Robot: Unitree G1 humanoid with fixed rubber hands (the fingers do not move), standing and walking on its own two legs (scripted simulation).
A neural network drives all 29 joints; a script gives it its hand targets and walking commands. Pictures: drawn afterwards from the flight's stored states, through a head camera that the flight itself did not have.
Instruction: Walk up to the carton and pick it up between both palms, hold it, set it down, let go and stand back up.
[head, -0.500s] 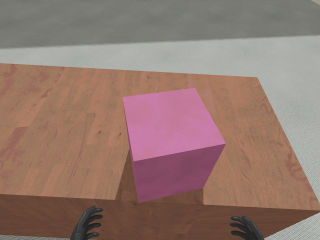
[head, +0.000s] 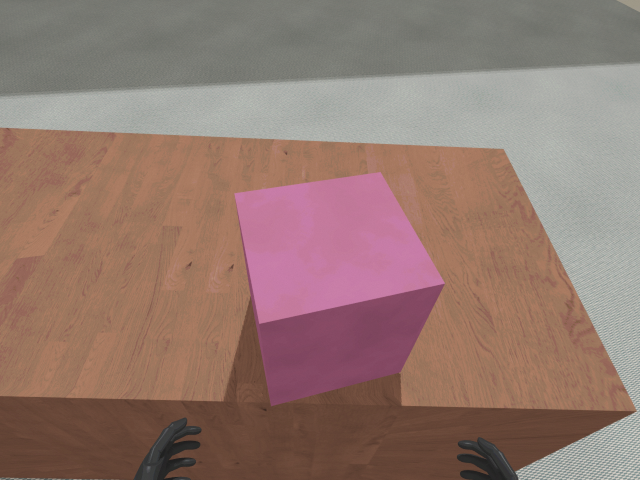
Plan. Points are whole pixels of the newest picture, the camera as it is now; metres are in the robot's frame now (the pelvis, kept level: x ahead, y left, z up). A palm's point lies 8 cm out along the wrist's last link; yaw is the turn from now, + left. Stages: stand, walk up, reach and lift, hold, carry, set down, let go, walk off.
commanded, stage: stand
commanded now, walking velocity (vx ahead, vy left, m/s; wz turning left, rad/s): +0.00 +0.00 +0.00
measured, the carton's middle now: (324, 290) +0.39 +0.01 -0.01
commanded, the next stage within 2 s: none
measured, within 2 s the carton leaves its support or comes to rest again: neither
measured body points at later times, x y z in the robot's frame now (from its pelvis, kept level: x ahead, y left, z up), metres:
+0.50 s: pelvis -0.03 -0.01 -0.01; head -0.04 +0.02 +0.44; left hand -0.02 +0.23 -0.17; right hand +0.01 -0.26 -0.13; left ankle -0.01 +0.11 -0.75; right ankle -0.01 -0.13 -0.75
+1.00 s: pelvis -0.04 -0.02 +0.00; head -0.05 +0.00 +0.44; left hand -0.09 +0.19 -0.18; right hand -0.05 -0.23 -0.15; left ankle -0.01 +0.12 -0.75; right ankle -0.01 -0.13 -0.75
